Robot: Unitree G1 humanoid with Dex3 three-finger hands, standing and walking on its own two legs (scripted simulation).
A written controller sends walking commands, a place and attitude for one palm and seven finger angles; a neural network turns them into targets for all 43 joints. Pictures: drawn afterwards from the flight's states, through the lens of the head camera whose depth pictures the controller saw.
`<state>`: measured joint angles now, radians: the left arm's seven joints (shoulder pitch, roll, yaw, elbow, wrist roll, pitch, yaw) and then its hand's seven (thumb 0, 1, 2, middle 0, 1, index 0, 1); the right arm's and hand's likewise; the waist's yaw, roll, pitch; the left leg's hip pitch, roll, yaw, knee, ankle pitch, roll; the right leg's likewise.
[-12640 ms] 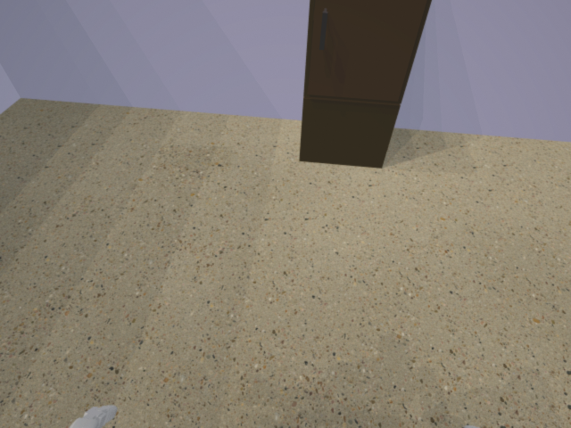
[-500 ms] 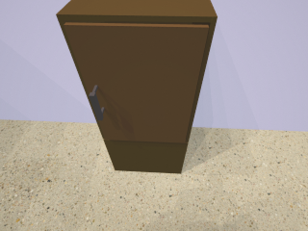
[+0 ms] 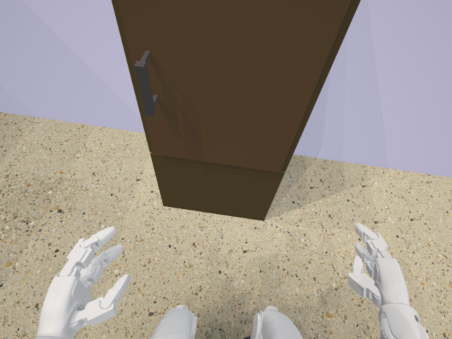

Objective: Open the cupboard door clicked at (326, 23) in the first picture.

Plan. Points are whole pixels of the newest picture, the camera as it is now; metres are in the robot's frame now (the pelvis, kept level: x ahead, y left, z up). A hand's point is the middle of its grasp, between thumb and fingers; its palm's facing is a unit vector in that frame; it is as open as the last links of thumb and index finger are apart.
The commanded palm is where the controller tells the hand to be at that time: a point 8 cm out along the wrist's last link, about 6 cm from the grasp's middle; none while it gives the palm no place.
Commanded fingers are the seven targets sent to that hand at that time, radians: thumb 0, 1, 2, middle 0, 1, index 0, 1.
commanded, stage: raise the hand with hooked fingers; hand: left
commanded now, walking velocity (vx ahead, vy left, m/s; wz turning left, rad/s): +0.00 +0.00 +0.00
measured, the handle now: (148, 84) +0.61 +0.26 +0.05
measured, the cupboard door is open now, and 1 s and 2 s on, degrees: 0 0 0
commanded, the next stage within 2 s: move the hooked fingers beside the handle in 1.60 s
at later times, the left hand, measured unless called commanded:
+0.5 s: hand (73, 246) +0.23 +0.26 +0.05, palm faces +0.07 -0.99 -0.09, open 12.1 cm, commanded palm +0.21 +0.31 +0.05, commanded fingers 0.00 -0.29 0.39 -0.28 -1.07 -0.28 -1.07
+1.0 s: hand (69, 214) +0.27 +0.29 +0.06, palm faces -0.01 -1.00 -0.06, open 14.0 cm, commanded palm +0.26 +0.34 +0.06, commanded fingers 0.00 -0.50 0.30 -0.30 -1.20 -0.30 -1.20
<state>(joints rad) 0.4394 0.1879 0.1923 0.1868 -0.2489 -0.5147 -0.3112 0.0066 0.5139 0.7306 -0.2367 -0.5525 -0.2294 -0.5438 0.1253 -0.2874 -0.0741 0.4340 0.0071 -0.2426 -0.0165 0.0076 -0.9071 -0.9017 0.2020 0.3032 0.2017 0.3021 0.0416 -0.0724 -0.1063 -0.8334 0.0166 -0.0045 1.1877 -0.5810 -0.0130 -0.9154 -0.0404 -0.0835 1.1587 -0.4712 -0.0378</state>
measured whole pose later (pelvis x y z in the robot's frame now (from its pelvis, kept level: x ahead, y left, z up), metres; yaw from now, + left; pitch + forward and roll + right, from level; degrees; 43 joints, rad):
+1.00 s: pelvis +0.01 +0.02 +0.01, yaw +0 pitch +15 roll -3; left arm 0.07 0.38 0.39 0.31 -0.34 -0.32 -0.49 -0.02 -0.49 0.30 -0.30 -1.20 -0.29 -1.19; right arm 0.24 -0.26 0.05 0.52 0.02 -0.21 -0.06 0.01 -0.90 -0.90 0.21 0.30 0.21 0.30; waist 0.00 0.01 -0.10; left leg -0.85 0.01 -0.03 1.15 -0.56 0.02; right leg -0.89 -0.03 -0.10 1.06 -0.42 -0.01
